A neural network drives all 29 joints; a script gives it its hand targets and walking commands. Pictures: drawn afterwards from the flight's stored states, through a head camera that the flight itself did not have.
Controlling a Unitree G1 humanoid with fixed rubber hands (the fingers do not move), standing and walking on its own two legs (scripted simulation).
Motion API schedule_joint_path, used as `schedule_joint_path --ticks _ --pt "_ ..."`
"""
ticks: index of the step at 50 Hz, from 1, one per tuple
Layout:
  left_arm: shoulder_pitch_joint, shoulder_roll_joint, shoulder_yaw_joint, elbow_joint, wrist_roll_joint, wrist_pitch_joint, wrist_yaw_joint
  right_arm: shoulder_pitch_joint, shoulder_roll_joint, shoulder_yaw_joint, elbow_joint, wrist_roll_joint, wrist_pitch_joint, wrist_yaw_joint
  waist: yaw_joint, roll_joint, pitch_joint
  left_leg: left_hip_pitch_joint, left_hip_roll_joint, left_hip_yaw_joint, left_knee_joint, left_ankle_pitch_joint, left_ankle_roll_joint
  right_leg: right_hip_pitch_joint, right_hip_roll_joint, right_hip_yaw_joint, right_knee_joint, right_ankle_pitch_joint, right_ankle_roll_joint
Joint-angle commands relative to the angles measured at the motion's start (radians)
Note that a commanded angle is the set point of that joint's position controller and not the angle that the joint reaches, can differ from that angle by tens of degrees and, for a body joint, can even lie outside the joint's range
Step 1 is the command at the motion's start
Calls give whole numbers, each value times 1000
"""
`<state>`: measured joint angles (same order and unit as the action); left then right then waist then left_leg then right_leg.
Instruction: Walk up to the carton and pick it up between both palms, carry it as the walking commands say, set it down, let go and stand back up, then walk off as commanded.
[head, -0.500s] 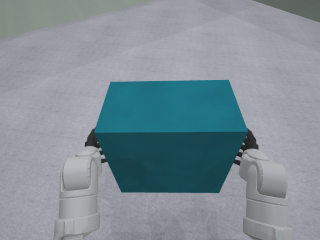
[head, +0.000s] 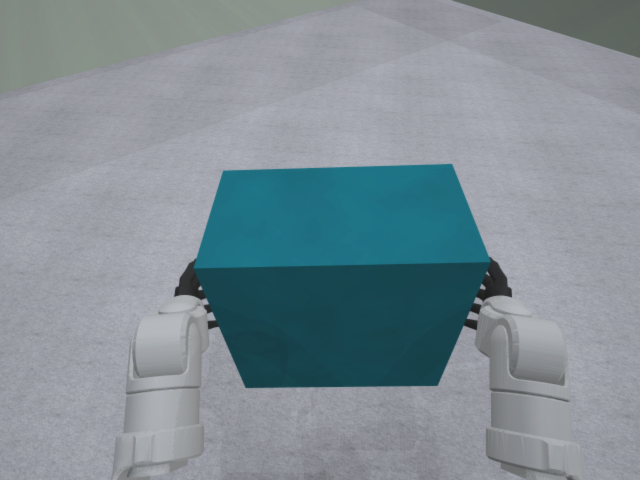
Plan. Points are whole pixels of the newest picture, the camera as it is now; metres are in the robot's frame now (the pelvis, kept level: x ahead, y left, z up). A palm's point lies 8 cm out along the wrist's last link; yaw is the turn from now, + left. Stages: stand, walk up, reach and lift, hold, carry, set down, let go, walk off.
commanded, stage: hold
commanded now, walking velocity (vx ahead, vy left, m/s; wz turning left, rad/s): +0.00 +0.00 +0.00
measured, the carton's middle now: (338, 286) +0.36 +0.00 +0.03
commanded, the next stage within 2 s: set down in 0.78 s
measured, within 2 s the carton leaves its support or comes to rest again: neither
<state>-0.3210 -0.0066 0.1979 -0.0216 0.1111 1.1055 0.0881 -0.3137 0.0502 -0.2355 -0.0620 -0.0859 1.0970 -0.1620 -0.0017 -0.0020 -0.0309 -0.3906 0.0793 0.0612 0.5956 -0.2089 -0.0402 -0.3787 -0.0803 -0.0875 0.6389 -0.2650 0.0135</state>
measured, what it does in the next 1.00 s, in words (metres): shifts its weight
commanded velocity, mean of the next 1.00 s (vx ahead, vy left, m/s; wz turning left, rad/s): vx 0.00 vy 0.00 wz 0.00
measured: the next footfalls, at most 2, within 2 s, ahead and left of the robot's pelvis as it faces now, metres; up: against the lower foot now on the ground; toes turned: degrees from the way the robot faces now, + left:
none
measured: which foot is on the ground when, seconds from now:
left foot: down 0.00-1.00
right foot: down 0.00-1.00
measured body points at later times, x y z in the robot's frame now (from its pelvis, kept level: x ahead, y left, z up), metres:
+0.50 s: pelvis +0.01 +0.01 +0.01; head -0.06 +0.02 +0.46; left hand +0.35 +0.19 +0.08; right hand +0.33 -0.18 +0.08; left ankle +0.06 +0.14 -0.72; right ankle +0.04 -0.12 -0.72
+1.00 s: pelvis +0.08 +0.00 +0.03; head +0.03 +0.00 +0.47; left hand +0.32 +0.20 +0.03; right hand +0.33 -0.18 +0.02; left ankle +0.06 +0.14 -0.72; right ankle +0.04 -0.12 -0.72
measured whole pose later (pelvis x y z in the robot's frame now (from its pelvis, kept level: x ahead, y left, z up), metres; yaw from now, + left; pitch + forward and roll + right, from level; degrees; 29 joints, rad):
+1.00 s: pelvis +0.08 +0.00 +0.03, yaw -7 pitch -1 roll +0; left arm 0.00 -0.07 0.20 0.16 0.22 0.70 0.03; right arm -0.04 0.11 -0.21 0.22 -0.17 0.64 -0.07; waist 0.11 0.00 -0.11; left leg -0.05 0.01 -0.06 0.25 -0.19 -0.02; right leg -0.08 0.03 0.12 0.28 -0.18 0.00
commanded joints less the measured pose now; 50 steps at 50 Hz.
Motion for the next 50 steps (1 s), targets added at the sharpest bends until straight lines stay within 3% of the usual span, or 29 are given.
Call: schedule_joint_path --ticks 1,3,6,7,10,16,18,20,23,25,27,28,29,30,31,34,35,36,38,40,41,43,44,45,46,47,48,49,50 --pt "-374 -762 -243 385 -50 -240 -340 -283 733 295 462 3 -213 413 93 -23 -141 301 -132 -121 -204 -34 49 106 127 212 -305 -107 -66" --pt "-430 -824 -350 304 -60 -374 -371 -259 808 403 436 18 -353 456 64 61 -248 311 -154 -109 -226 -13 52 190 143 209 -292 -27 -73" --pt "-673 -1038 -615 22 -205 -481 -438 -584 998 611 148 139 -492 502 60 -17 -593 435 -161 -105 -185 311 43 313 182 147 -233 305 -35" --pt "-637 -1004 -611 -3 -192 -482 -437 -678 1028 666 87 186 -501 507 126 -30 -607 417 -167 -90 -185 342 41 359 186 162 -249 334 -15" --pt "-862 -1003 -652 -135 -296 -522 -454 -882 1056 773 -5 246 -532 486 95 -98 -587 356 -164 -90 -171 181 66 308 164 190 -252 161 -16" --pt "-765 -851 -350 430 -117 -467 -478 -784 876 517 421 68 -482 490 81 -25 -107 298 -185 -28 -184 -241 54 115 115 229 -408 -425 -56" --pt "-883 -862 -370 406 -130 -492 -499 -722 897 417 545 23 -484 487 26 -41 -122 333 -166 -45 -175 -199 44 103 102 230 -428 -414 -54" --pt "-976 -923 -305 533 -99 -493 -509 -799 873 341 634 -2 -500 518 44 80 -102 218 -143 -65 -233 -308 34 209 140 203 -384 -402 -49" --pt "-890 -961 -221 645 -62 -483 -505 -827 907 287 734 10 -502 557 91 24 -114 238 -127 -70 -264 -213 32 194 133 200 -382 -309 -48" --pt "-858 -1015 -246 593 -83 -476 -497 -822 908 290 672 16 -519 568 67 74 -166 324 -157 -36 -275 -105 17 178 124 197 -400 -181 -56" --pt "-739 -1056 -292 452 -107 -460 -479 -837 939 405 533 88 -527 586 124 68 -384 379 -165 -56 -299 154 15 308 162 171 -340 135 -41" --pt "-701 -1051 -309 465 -126 -463 -482 -750 970 406 576 95 -510 589 100 -11 -362 388 -149 -66 -307 181 23 296 170 147 -328 169 -36" --pt "-771 -1108 -389 341 -162 -458 -470 -791 891 415 442 104 -536 597 84 121 -496 412 -140 -83 -315 261 1 335 190 132 -303 257 -63" --pt "-724 -1117 -391 316 -152 -444 -452 -714 909 415 485 96 -512 602 89 145 -440 367 -119 -83 -340 282 0 379 201 123 -302 266 -63" --pt "-638 -1102 -386 325 -146 -444 -447 -737 931 454 409 113 -519 603 131 69 -423 386 -115 -103 -333 359 2 364 210 121 -312 267 -58" --pt "-662 -1111 -504 143 -192 -442 -427 -627 909 510 302 132 -516 603 68 100 -459 511 -121 -108 -310 490 -32 295 224 139 -332 313 -68" --pt "-564 -1086 -519 86 -206 -452 -414 -654 904 588 203 158 -528 606 114 56 -509 530 -115 -115 -302 641 -21 336 223 150 -326 406 -53" --pt "-544 -1109 -549 65 -225 -442 -410 -591 914 593 215 154 -513 604 68 1 -495 558 -108 -128 -298 654 -26 308 225 157 -332 414 -51" --pt "-464 -1083 -553 21 -234 -433 -410 -544 914 647 164 168 -508 589 91 -32 -452 549 -114 -124 -284 713 -7 305 214 168 -336 446 -44" --pt "-271 -913 -530 162 -150 -412 -403 -285 881 538 354 126 -469 552 111 52 -258 414 -114 -137 -327 562 -18 317 206 156 -388 366 -27" --pt "-221 -924 -555 159 -144 -423 -381 -397 878 610 226 167 -492 555 168 52 -207 418 -124 -132 -334 473 -9 294 205 150 -387 292 -34" --pt "-248 -886 -560 136 -132 -445 -380 -320 857 571 261 146 -509 548 126 96 -210 429 -123 -136 -344 486 -16 272 215 152 -386 273 -33" --pt "-207 -910 -604 141 -172 -450 -386 -248 863 596 223 143 -504 532 85 16 -209 429 -125 -141 -338 467 -1 286 213 153 -387 315 -24" --pt "-176 -909 -651 22 -200 -468 -383 -310 876 676 94 190 -520 527 134 16 -300 498 -117 -146 -325 597 -4 305 208 150 -376 374 -14" --pt "-290 -879 -671 -64 -222 -476 -389 -259 903 675 120 177 -512 515 106 46 -319 459 -140 -126 -325 551 -6 352 207 160 -375 416 -15" --pt "-206 -885 -593 16 -200 -470 -387 -274 898 657 139 157 -495 504 147 -29 -285 459 -149 -125 -317 555 9 344 202 169 -374 461 -5" --pt "-297 -889 -627 23 -230 -476 -391 -290 857 586 142 130 -498 488 57 -3 -248 442 -135 -134 -318 458 10 324 195 164 -371 389 -9" --pt "-265 -840 -600 14 -206 -483 -405 -287 857 621 119 139 -514 470 102 7 -310 447 -149 -118 -300 526 25 343 191 168 -353 473 1" --pt "-320 -808 -638 -31 -229 -492 -408 -198 878 605 182 122 -505 458 42 0 -285 396 -150 -123 -295 425 29 357 170 188 -354 466 -5"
